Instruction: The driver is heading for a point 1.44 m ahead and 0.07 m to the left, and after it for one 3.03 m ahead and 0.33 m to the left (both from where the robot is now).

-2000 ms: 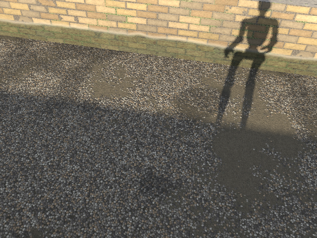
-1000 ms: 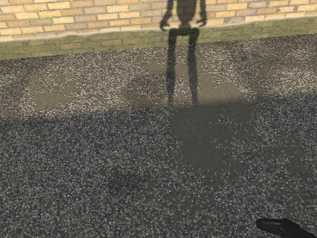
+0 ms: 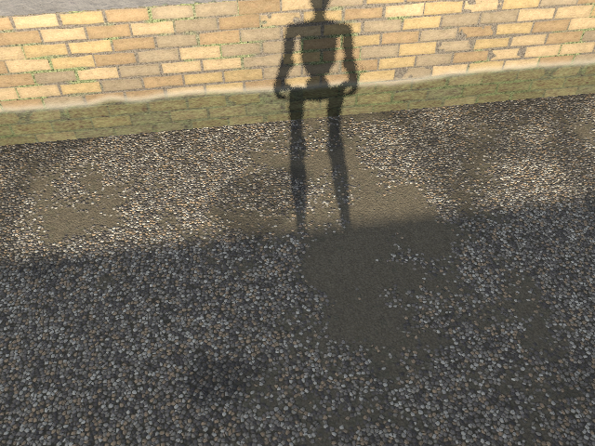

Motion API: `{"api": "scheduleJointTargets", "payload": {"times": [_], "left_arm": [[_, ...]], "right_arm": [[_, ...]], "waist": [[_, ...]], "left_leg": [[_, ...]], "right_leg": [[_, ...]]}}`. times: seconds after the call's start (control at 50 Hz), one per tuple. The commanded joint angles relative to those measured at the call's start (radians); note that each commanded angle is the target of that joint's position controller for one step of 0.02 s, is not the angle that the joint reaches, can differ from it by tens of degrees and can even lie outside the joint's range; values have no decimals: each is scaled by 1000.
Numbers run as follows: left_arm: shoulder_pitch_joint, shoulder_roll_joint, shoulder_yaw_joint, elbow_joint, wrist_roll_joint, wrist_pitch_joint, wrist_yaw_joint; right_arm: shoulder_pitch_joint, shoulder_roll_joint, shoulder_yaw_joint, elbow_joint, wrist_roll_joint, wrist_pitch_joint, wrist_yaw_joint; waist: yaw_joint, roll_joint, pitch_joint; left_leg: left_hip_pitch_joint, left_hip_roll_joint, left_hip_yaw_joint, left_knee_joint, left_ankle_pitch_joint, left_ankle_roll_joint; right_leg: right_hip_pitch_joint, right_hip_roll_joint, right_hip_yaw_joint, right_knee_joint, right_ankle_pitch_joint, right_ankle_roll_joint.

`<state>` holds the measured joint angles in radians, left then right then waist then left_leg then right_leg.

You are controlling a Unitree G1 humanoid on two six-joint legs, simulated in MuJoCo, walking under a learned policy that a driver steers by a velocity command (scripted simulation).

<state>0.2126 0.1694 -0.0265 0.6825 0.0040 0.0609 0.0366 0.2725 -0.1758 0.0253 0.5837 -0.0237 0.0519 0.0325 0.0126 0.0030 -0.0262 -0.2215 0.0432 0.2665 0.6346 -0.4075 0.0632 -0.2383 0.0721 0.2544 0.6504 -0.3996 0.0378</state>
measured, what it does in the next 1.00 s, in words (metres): shifts its weight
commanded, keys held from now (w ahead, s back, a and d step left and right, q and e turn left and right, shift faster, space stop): no key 0.96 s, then w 0.04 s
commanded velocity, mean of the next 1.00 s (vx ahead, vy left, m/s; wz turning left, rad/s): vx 0.05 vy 0.00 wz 0.00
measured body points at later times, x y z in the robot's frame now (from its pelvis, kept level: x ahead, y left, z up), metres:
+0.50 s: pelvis -0.02 -0.01 +0.00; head -0.02 -0.01 +0.45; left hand +0.12 +0.22 -0.10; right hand +0.12 -0.25 -0.10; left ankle -0.03 +0.06 -0.72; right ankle -0.02 -0.16 -0.72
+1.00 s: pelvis -0.05 -0.01 +0.00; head -0.05 -0.01 +0.45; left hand +0.09 +0.22 -0.10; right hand +0.07 -0.24 -0.10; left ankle -0.03 +0.06 -0.72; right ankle -0.02 -0.16 -0.72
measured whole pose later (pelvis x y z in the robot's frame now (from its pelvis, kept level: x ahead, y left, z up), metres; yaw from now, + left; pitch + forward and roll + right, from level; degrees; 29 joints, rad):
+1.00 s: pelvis -0.05 -0.01 +0.00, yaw -1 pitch +0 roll +0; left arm 0.21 0.21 0.00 0.67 0.00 0.05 0.04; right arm 0.27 -0.20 -0.01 0.60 -0.01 0.10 0.02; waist -0.01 -0.01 0.00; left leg -0.30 0.06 0.28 0.60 -0.30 0.07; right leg -0.33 0.07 0.23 0.62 -0.29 0.04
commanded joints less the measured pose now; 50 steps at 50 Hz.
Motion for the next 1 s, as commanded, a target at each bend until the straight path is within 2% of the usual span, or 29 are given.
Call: {"api": "scheduleJointTargets", "payload": {"times": [0.02,0.04,0.1,0.16,0.18,0.2,0.22,0.4,0.42,0.44,0.48,0.62,0.64,0.68,0.7,0.9,0.92,0.96,1.0], "left_arm": [[-34,80,19,-65,2,-11,5],[-23,70,19,-53,2,-4,13],[-5,76,20,-35,-2,2,21],[-5,82,21,-28,-1,5,22],[-8,96,22,-34,2,1,16],[-11,99,22,-37,5,-1,14],[-17,110,27,-42,-3,-4,14],[-30,131,36,-70,1,-6,12],[-36,129,35,-76,-5,-9,11],[-30,126,34,-74,-3,-13,8],[-39,123,34,-81,-1,-17,5],[-55,120,36,-94,-1,-18,-2],[-38,139,42,-84,4,-20,3],[-40,133,41,-87,4,-22,5],[-28,133,42,-89,5,-20,3],[-33,132,46,-98,6,-16,1],[-50,132,48,-101,0,-27,1],[-54,132,50,-103,1,-34,2],[-40,110,43,-97,0,-31,5]], "right_arm": [[-14,-94,-28,-66,0,-10,-2],[10,-104,-32,-45,10,-12,-12],[14,-110,-34,-33,13,-10,-20],[16,-117,-39,-27,12,1,-21],[-4,-118,-41,-40,1,9,-11],[-5,-118,-43,-42,0,15,-7],[-1,-121,-46,-42,3,15,-8],[-18,-121,-50,-61,3,28,-9],[-23,-111,-48,-68,2,33,-8],[-44,-104,-52,-76,5,40,-14],[-38,-112,-55,-78,6,46,-17],[-47,-109,-56,-85,6,44,-14],[-50,-100,-53,-85,13,41,-12],[-45,-104,-54,-81,15,38,-11],[-42,-102,-53,-81,10,37,-12],[-38,-104,-53,-72,8,34,-14],[-19,-112,-59,-64,17,37,-11],[-16,-118,-60,-60,15,41,-11],[-7,-116,-56,-50,8,34,-13]], "waist": [[0,0,4],[5,25,-18],[9,22,-35],[10,13,-37],[7,-5,-20],[8,-11,-25],[7,-19,-26],[11,-36,-37],[10,-51,-43],[10,-53,-30],[4,-42,-23],[1,-10,-13],[-8,-17,-2],[-8,-9,-7],[-12,9,-2],[-15,-12,-7],[-36,23,-14],[-32,25,-10],[-32,22,-15]], "left_leg": [[206,121,-128,-132,455,-7],[241,139,-132,-132,546,-11],[264,146,-126,-135,621,-3],[263,130,-117,-139,572,-1],[237,107,-111,-133,496,4],[232,101,-111,-128,458,4],[227,96,-111,-124,437,2],[206,88,-117,-85,341,7],[204,95,-119,-94,324,13],[203,93,-121,-94,317,11],[198,97,-124,-101,298,10],[175,119,-134,-132,263,18],[171,118,-137,-136,275,24],[171,121,-140,-139,275,27],[172,122,-140,-139,274,26],[134,130,-148,-166,185,32],[135,133,-155,-177,140,25],[113,155,-169,-204,115,32],[74,174,-192,-279,-113,25]], "right_leg": [[-208,-35,-20,-122,207,-30],[-200,-44,-32,-121,232,-39],[-187,-50,-42,-126,258,-37],[-188,-55,-38,-133,314,-44],[-198,-45,-27,-127,312,-40],[-202,-47,-19,-129,327,-45],[-209,-47,-7,-127,331,-47],[-257,-55,32,-136,305,-68],[-259,-56,32,-141,273,-70],[-266,-44,30,-148,253,-67],[-274,-43,31,-152,228,-68],[-276,-32,3,-148,171,-55],[-285,-32,6,-152,160,-52],[-283,-33,3,-153,148,-50],[-294,-33,6,-152,126,-47],[-281,-28,-15,-149,105,-43],[-288,-29,-19,-137,107,-37],[-281,-20,-49,-115,108,-29],[-245,-11,-73,-133,67,-30]]}}
Keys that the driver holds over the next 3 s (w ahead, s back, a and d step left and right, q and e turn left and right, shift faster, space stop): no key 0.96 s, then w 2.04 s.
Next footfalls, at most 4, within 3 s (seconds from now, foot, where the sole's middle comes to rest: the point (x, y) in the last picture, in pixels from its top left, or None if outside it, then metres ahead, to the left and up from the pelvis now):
none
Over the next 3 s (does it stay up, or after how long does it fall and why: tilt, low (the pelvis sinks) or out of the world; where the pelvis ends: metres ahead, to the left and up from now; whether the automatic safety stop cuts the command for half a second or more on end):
stays up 0.00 -0.01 -0.01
